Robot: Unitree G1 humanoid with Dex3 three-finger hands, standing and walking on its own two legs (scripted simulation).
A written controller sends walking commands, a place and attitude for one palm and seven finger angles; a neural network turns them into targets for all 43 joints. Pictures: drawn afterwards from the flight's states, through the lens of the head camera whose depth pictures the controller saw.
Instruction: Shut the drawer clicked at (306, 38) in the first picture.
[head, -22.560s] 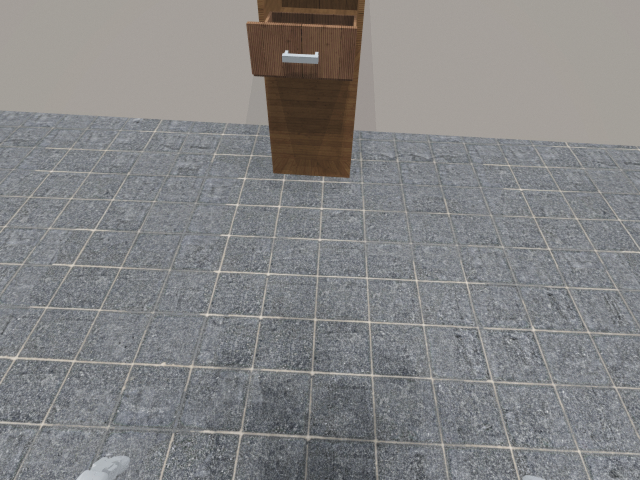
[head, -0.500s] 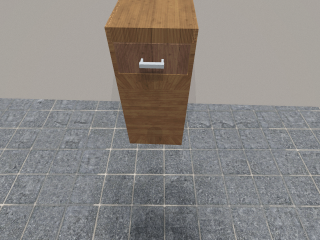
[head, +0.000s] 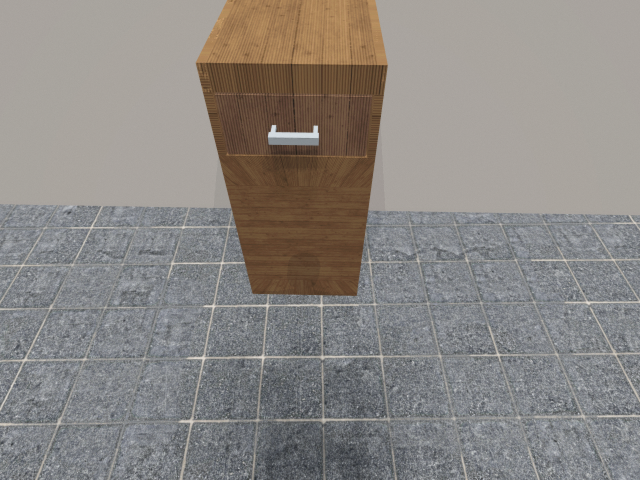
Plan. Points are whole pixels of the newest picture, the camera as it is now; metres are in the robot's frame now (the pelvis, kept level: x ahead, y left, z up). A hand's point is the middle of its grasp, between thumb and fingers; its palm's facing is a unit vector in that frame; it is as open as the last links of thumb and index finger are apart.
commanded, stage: look to check the result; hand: left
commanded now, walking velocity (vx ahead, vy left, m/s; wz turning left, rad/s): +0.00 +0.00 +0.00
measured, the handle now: (294, 134) +0.82 +0.10 -0.05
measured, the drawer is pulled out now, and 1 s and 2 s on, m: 0.00 0.00 0.00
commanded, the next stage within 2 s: stand and wait in 0.46 s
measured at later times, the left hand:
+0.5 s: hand out of the picture +0.03 +0.18 -0.17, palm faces +0.00 -0.97 -0.23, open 7.3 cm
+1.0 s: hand out of the picture +0.03 +0.18 -0.17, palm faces +0.00 -0.97 -0.25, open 7.3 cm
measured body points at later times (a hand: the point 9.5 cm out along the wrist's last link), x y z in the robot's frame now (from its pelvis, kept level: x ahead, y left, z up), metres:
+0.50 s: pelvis +0.01 -0.01 +0.00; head +0.02 -0.01 +0.45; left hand +0.03 +0.23 -0.15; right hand +0.02 -0.24 -0.16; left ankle +0.03 +0.10 -0.74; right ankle -0.01 -0.10 -0.74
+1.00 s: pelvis +0.01 -0.01 +0.00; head +0.02 -0.02 +0.45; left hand +0.03 +0.24 -0.15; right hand +0.02 -0.25 -0.16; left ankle +0.03 +0.10 -0.74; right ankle -0.01 -0.10 -0.74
